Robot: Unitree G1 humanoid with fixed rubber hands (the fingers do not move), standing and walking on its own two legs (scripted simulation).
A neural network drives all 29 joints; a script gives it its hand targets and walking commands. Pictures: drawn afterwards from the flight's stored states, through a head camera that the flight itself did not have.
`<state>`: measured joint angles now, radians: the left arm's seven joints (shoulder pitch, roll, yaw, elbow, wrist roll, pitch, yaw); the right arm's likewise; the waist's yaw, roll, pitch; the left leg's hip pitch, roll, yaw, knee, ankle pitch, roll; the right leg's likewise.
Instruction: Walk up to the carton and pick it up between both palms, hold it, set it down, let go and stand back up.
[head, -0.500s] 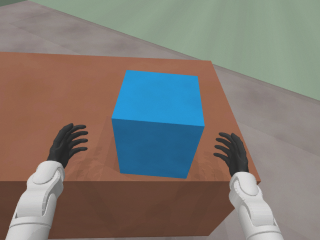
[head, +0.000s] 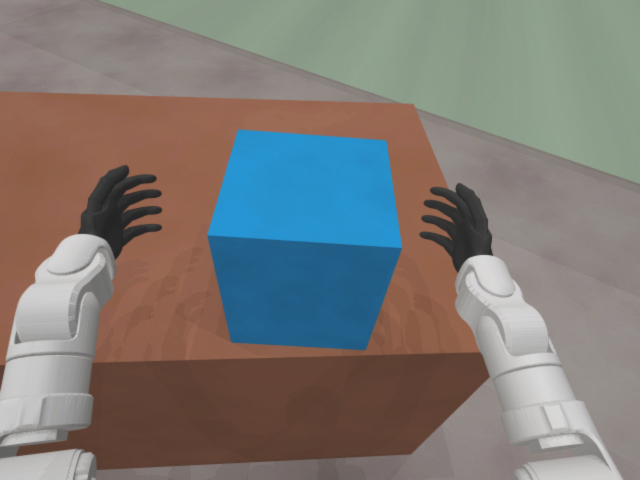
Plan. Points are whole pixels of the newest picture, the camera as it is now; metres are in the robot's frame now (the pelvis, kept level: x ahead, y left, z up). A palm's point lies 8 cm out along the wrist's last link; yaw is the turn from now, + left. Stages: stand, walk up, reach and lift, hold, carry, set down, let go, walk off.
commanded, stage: reach and lift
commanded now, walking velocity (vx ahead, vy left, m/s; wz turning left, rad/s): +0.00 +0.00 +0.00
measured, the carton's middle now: (305, 245) +0.44 +0.01 +0.03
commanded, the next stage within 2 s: none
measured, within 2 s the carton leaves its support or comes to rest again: neither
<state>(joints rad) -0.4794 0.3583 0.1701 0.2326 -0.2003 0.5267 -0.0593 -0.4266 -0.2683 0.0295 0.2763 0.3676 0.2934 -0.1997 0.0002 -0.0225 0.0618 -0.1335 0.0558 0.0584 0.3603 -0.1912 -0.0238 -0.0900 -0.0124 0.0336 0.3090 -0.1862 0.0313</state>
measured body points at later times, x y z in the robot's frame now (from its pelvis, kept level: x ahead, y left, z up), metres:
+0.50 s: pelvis -0.01 -0.01 +0.00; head +0.01 +0.02 +0.45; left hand +0.43 +0.24 +0.18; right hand +0.42 -0.19 +0.17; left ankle +0.00 +0.13 -0.75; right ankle -0.01 -0.14 -0.75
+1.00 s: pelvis +0.00 +0.00 +0.00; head +0.02 +0.02 +0.45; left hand +0.46 +0.24 +0.16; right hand +0.45 -0.19 +0.16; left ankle +0.00 +0.13 -0.75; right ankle -0.01 -0.14 -0.75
